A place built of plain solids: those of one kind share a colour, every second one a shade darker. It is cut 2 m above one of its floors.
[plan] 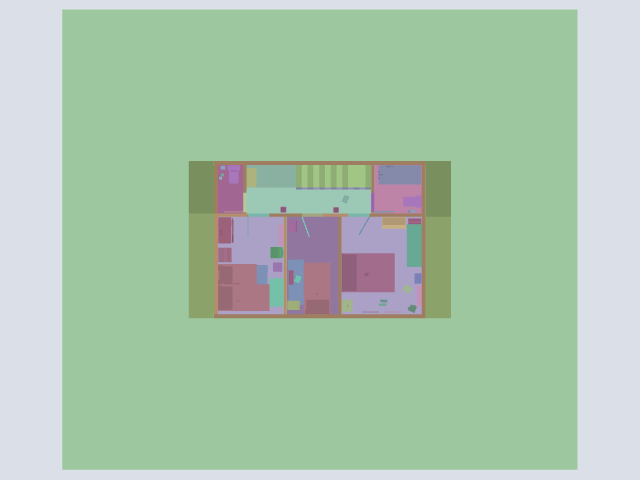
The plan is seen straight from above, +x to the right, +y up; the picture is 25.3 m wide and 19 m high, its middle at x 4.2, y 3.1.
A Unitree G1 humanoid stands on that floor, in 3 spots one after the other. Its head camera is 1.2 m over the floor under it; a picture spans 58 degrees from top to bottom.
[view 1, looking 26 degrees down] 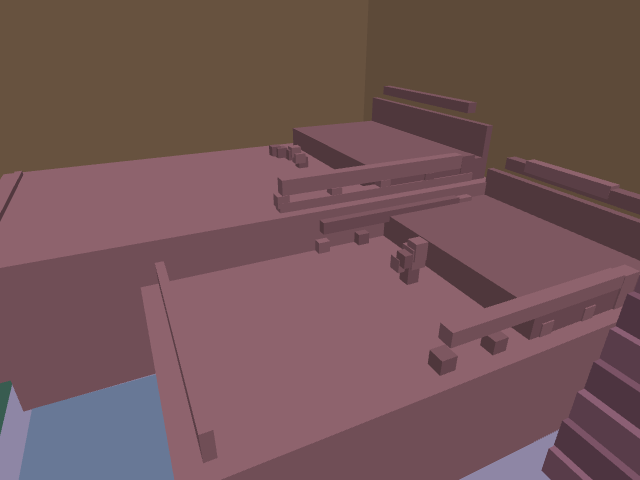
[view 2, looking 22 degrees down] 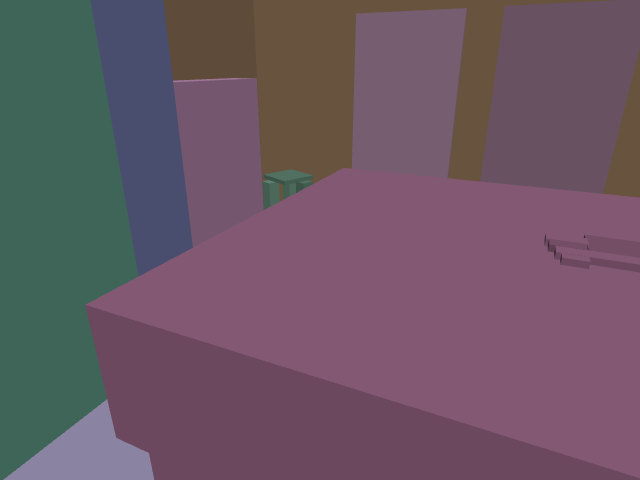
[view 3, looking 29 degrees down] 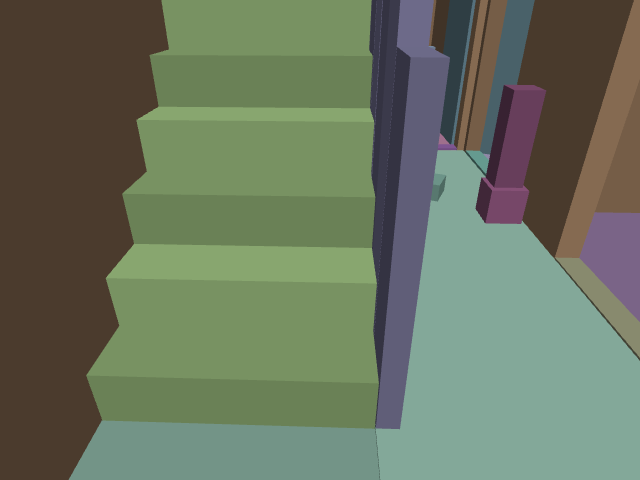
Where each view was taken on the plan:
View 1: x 1.68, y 2.73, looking -115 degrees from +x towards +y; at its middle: child_bed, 1.68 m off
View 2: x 6.33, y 3.12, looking -65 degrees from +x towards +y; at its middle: double_bed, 1.34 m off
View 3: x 2.33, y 5.33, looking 2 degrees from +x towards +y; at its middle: stair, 1.58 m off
